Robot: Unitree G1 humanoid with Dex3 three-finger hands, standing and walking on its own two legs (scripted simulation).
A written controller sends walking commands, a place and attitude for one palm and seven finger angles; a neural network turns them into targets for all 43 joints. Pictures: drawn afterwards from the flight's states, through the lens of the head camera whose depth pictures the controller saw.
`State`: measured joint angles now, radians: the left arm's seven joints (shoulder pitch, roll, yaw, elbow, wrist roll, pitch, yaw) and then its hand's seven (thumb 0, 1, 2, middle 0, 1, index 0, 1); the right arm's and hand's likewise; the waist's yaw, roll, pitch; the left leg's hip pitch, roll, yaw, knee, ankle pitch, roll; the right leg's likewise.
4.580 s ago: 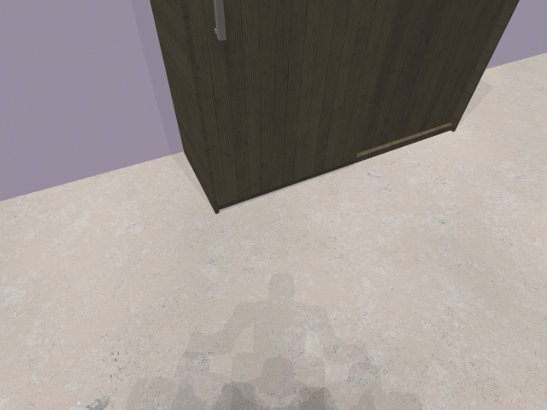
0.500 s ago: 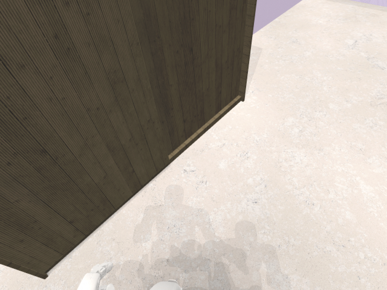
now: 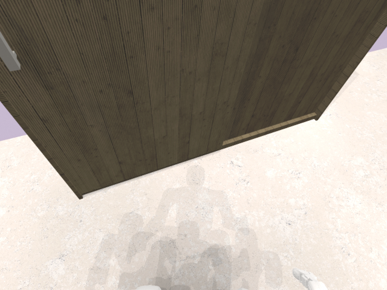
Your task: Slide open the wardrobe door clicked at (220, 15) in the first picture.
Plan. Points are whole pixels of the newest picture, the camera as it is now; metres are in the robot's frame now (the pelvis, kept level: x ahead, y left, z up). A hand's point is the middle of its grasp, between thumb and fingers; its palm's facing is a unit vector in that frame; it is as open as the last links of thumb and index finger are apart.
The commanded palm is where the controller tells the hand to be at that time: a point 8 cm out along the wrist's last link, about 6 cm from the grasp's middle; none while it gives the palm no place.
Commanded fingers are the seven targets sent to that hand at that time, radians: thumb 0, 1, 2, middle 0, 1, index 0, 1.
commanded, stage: turn to face it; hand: left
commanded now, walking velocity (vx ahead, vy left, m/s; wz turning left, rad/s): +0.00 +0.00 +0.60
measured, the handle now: out of the picture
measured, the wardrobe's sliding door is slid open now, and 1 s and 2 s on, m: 0.00 0.00 0.00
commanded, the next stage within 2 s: take the last steps up to it in 0.76 s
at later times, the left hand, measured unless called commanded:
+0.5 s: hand out of the picture +0.07 +0.18 -0.12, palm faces +0.28 -0.91 -0.30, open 7.4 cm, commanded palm none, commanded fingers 0.00 0.90 0.90 -0.20 -0.30 -0.20 -0.30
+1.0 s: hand out of the picture -0.15 +0.17 -0.17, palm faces +0.54 -0.81 -0.24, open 7.4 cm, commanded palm none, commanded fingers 0.00 0.90 0.90 -0.20 -0.30 -0.20 -0.30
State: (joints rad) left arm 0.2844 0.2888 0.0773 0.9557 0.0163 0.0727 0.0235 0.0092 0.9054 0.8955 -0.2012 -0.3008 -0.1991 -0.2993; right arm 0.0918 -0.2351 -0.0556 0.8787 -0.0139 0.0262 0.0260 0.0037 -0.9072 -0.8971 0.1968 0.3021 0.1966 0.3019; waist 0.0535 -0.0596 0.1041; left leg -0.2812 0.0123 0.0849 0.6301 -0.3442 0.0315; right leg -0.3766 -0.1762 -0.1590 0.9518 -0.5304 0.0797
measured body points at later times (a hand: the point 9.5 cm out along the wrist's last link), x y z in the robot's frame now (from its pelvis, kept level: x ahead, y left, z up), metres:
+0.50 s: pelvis -0.01 -0.05 +0.01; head +0.02 -0.07 +0.46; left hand +0.05 +0.23 -0.10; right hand +0.10 -0.29 -0.15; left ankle -0.03 +0.09 -0.67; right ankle +0.03 -0.15 -0.72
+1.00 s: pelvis -0.04 -0.01 +0.01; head -0.04 +0.03 +0.46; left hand -0.18 +0.22 -0.15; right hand +0.18 -0.17 -0.11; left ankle -0.11 +0.07 -0.72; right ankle +0.01 -0.15 -0.66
